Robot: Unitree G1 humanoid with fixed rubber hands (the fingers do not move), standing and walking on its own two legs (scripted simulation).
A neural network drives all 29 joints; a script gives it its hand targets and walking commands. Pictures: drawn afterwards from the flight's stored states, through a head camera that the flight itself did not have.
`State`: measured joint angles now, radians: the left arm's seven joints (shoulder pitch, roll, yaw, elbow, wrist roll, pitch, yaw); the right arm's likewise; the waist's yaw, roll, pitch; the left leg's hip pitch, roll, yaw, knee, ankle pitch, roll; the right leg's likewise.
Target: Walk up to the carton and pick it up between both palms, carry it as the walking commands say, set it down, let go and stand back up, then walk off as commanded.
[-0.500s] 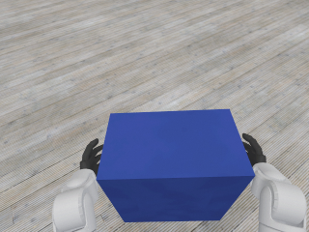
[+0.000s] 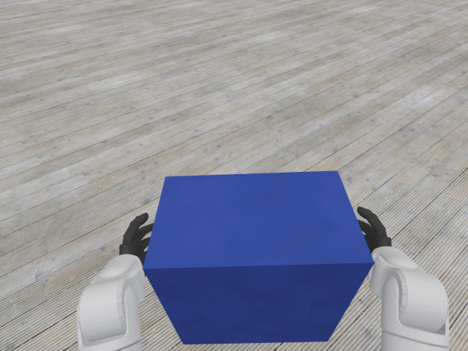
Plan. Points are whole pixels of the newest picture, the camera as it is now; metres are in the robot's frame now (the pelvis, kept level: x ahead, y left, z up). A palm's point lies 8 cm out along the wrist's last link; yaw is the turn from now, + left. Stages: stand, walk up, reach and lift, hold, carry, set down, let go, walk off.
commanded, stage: carry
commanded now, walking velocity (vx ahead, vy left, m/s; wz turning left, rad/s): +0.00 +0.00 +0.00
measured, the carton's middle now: (253, 265) +0.28 +0.00 +0.01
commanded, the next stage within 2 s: none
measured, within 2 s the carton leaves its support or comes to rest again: neither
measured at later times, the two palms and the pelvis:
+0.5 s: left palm (138, 260) +0.25 +0.18 +0.08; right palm (375, 255) +0.26 -0.19 +0.08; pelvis +0.01 +0.00 -0.01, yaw -1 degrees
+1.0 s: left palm (176, 197) +0.37 +0.13 +0.10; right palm (381, 204) +0.35 -0.23 +0.09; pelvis +0.12 -0.04 +0.01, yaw +0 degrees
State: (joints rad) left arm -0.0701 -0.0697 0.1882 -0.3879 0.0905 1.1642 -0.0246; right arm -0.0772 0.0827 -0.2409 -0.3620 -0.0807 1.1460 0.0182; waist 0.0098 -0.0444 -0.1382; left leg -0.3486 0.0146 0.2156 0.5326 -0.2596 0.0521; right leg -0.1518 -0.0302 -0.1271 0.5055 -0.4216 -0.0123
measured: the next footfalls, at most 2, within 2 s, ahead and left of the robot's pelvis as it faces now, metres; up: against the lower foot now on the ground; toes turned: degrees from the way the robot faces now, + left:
right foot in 1.02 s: +0.23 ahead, -0.17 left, +0.00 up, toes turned -9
left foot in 1.44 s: +0.45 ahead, +0.05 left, +0.00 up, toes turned +15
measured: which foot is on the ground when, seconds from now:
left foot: down 0.00-1.00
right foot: down 0.00-0.78, up 0.80-1.00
